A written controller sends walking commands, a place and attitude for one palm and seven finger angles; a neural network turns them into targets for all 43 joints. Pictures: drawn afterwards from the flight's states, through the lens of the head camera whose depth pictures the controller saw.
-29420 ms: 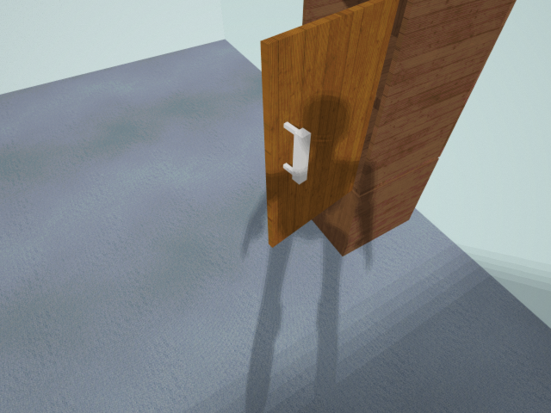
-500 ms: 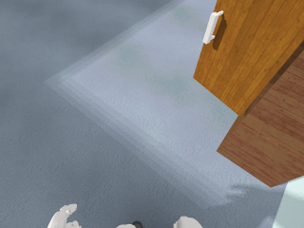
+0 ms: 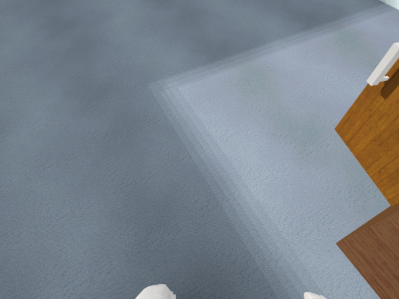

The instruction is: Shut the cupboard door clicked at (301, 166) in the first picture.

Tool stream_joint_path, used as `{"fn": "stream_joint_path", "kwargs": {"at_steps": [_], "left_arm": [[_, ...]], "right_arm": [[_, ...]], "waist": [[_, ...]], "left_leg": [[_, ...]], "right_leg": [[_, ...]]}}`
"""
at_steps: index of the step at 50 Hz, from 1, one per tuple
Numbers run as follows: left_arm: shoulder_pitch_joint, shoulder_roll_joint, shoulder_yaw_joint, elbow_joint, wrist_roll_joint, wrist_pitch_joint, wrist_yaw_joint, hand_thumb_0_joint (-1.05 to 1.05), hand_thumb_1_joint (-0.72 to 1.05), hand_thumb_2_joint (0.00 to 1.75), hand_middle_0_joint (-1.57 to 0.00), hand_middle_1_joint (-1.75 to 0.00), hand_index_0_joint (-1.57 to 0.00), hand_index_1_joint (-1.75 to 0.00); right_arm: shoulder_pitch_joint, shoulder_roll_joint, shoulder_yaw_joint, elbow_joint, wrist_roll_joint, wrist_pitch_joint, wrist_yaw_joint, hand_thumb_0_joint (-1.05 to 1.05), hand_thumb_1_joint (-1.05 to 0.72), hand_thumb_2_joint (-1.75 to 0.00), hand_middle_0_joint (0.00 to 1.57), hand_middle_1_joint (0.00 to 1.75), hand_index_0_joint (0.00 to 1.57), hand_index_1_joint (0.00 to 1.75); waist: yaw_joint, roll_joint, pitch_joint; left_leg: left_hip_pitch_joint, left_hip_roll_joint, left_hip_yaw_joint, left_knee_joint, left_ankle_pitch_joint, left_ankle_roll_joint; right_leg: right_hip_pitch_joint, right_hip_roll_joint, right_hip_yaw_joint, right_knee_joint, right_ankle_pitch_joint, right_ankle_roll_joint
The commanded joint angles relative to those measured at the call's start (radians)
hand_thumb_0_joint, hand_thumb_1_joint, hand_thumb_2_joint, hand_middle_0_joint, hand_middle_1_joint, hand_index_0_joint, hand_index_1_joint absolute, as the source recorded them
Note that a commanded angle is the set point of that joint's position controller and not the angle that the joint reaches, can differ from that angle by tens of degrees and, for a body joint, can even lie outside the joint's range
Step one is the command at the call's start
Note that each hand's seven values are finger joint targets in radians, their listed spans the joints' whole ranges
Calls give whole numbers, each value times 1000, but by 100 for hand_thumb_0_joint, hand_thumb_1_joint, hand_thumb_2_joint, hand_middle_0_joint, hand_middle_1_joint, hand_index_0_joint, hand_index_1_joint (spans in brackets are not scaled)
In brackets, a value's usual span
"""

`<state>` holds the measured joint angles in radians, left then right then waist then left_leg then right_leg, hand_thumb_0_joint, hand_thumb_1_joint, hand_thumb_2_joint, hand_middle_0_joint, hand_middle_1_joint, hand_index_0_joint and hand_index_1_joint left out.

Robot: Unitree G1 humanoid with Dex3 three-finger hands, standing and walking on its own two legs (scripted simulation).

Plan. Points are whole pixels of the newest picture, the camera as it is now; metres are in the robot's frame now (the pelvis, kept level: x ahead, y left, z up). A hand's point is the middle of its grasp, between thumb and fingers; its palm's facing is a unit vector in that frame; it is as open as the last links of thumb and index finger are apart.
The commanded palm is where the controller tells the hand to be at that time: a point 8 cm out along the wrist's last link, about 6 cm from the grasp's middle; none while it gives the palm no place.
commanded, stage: walk to a spot facing it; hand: left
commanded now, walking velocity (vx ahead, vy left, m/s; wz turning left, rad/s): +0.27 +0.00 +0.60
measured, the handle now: (391, 64) +0.74 -0.52 +0.02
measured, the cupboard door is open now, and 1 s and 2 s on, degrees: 77 77 77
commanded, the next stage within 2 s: turn to face it in 0.96 s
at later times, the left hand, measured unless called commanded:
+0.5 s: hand (109, 296) +0.13 +0.21 -0.14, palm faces +0.28 -0.92 -0.28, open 7.4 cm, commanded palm none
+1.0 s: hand (81, 274) +0.17 +0.30 -0.18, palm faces +0.58 -0.78 -0.21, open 7.4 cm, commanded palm none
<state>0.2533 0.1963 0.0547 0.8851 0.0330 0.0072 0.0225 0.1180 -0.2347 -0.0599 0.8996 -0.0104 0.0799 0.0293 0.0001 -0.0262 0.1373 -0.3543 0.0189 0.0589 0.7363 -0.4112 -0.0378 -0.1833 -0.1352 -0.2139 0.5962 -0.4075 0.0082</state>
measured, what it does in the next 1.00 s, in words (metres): walks ahead, turning left: left foot, then right foot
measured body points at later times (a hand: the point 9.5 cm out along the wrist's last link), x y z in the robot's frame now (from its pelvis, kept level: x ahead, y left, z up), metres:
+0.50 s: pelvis +0.10 -0.02 +0.00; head +0.14 -0.03 +0.45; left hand +0.11 +0.25 -0.12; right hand +0.20 -0.26 -0.16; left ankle +0.01 +0.10 -0.64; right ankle +0.12 -0.12 -0.73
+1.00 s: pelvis +0.25 +0.10 -0.01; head +0.29 +0.15 +0.44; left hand +0.14 +0.34 -0.16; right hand +0.49 -0.04 -0.13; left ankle +0.26 +0.18 -0.73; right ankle +0.32 -0.06 -0.64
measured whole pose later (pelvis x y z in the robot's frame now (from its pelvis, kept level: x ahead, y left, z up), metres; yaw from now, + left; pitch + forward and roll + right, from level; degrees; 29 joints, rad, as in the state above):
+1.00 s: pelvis +0.25 +0.10 -0.01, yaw +35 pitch +0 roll -1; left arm 0.24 0.23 0.08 0.93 0.03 0.00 -0.01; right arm 0.14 -0.22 -0.02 0.87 -0.02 -0.03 0.01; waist 0.01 -0.03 0.14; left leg -0.36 -0.05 0.08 0.61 -0.25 0.10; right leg -0.51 -0.16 -0.04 1.25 -0.38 0.06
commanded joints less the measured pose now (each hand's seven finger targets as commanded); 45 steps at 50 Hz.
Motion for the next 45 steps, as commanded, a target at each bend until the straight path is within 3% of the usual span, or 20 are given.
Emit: {"fn": "stream_joint_path", "kwargs": {"at_steps": [1,2,3,4,7,15,17,18,19,20,22,24,27,34,38,40,41,42,44,45], "left_arm": [[60,182,61,-62,-21,-9,6,0,90,90,-20,-30,-20,-30],[4,111,36,-110,-22,-9,-4,0,90,90,-20,-30,-20,-30],[-81,137,33,-140,-9,2,-1,0,90,90,-20,-30,-20,-30],[-129,136,36,-151,-7,2,-5,0,90,90,-20,-30,-20,-30],[-115,142,48,-116,-6,2,-28,0,90,90,-20,-30,-20,-30],[-66,121,41,-104,-6,-12,-54,0,90,90,-20,-30,-20,-30],[55,144,53,-67,-3,-23,-54,0,90,90,-20,-30,-20,-30],[159,195,69,-43,2,-36,-45,0,90,90,-20,-30,-20,-30],[245,310,90,-34,17,-48,-27,0,90,90,-20,-30,-20,-30],[210,300,77,-42,-2,-39,-18,0,90,90,-20,-30,-20,-30],[63,230,64,-72,-2,-52,-10,0,90,90,-20,-30,-20,-30],[-3,154,45,-67,-4,-61,-10,0,90,90,-20,-30,-20,-30],[82,130,38,-29,-5,-81,-10,0,90,90,-20,-30,-20,-30],[203,136,37,47,0,-85,-5,0,90,90,-20,-30,-20,-30],[155,188,48,40,-3,-85,-7,0,90,90,-20,-30,-20,-30],[111,204,50,23,-15,-80,-15,0,90,90,-20,-30,-20,-30],[112,157,46,-12,-24,-74,-33,0,90,90,-20,-30,-20,-30],[38,131,33,-73,-25,-69,-37,0,90,90,-20,-30,-20,-30],[-70,135,38,-115,-21,-64,-23,0,90,90,-20,-30,-20,-30],[-25,99,37,-80,-14,-58,-22,0,90,90,-20,-30,-20,-30]], "right_arm": [[144,-169,-40,-57,-18,-55,-9,0,-90,-90,20,30,20,30],[235,-278,-68,-39,-23,-56,-20,0,-90,-90,20,30,20,30],[282,-279,-63,-12,-19,-47,-26,0,-90,-90,20,30,20,30],[260,-248,-53,-23,-22,-50,-34,0,-90,-90,20,30,20,30],[108,-196,-33,-69,-26,-68,-43,0,-90,-90,20,30,20,30],[80,-211,-45,-67,-26,-76,-33,0,-90,-90,20,30,20,30],[38,-188,-43,-74,-20,-75,-33,0,-90,-90,20,30,20,30],[21,-144,-34,-86,-11,-80,-31,0,-90,-90,20,30,20,30],[33,-57,-17,-109,3,-88,-26,0,-90,-90,20,30,20,30],[-2,-95,-28,-123,-11,-85,-22,0,-90,-90,20,30,20,30],[45,-89,-33,-90,-24,-83,-12,0,-90,-90,20,30,20,30],[85,-72,-31,-47,-24,-75,4,0,-90,-90,20,30,20,30],[57,-27,-15,-47,-14,-73,15,0,-90,-90,20,30,20,30],[-106,4,11,-97,-14,-79,35,0,-90,-90,20,30,20,30],[-18,-30,4,-87,-17,-91,26,0,-90,-90,20,30,20,30],[232,-119,-25,-32,-25,-95,14,0,-90,-90,20,30,20,30],[359,-256,-61,-7,-36,-101,1,0,-90,-90,20,30,20,30],[412,-337,-74,8,-18,-104,-16,0,-90,-90,20,30,20,30],[309,-281,-56,-21,-11,-105,-28,0,-90,-90,20,30,20,30],[210,-244,-40,-50,-15,-115,-37,0,-90,-90,20,30,20,30]], "waist": [[-65,72,-275],[-116,360,-296],[-137,246,-269],[-126,176,-203],[-59,245,-97],[-12,204,-92],[59,122,-112],[113,-18,-138],[157,-356,-198],[128,-291,-123],[37,-189,-72],[-14,-142,-74],[5,-125,-105],[51,-138,-61],[-18,-151,-106],[-153,-47,-247],[-199,216,-366],[-206,286,-422],[-144,30,-260],[-98,109,-228]], "left_leg": [[382,122,-146,-327,398,91],[522,375,-491,-333,718,239],[484,409,-489,-354,574,296],[404,370,-469,-396,344,284],[220,246,-398,-444,109,217],[33,145,-375,-447,-137,190],[-131,88,-345,-331,-183,159],[-286,1,-264,-162,-209,118],[-437,-118,-98,224,-234,55],[-446,-55,-150,449,-204,55],[-409,21,-168,557,-38,47],[-342,67,-132,547,90,31],[-366,51,-56,437,138,12],[-353,48,49,99,139,40],[-95,-35,130,-40,92,100],[324,-49,92,-171,200,137],[575,209,-302,-214,293,247],[670,389,-635,-335,481,346],[411,397,-530,-405,366,311],[295,346,-475,-420,273,278]], "right_leg": [[-120,-101,38,264,458,15],[-414,38,44,490,-254,67],[-468,23,152,552,-294,47],[-482,4,174,547,-220,43],[-453,14,203,527,-54,48],[-176,109,117,114,67,61],[79,137,108,-27,122,64],[263,42,218,-166,-3,47],[366,-275,626,-375,-317,-42],[188,-368,784,-488,-461,-94],[35,-332,694,-479,-403,-107],[8,-249,379,-422,-109,-73],[158,-190,150,-346,383,-66],[301,-214,5,-285,716,-65],[246,-244,-57,-118,1002,-58],[32,-197,-105,251,815,-15],[-264,-51,-92,592,181,41],[-491,46,61,801,-200,53],[-514,-13,169,842,-90,34],[-493,-41,197,804,-46,41]]}}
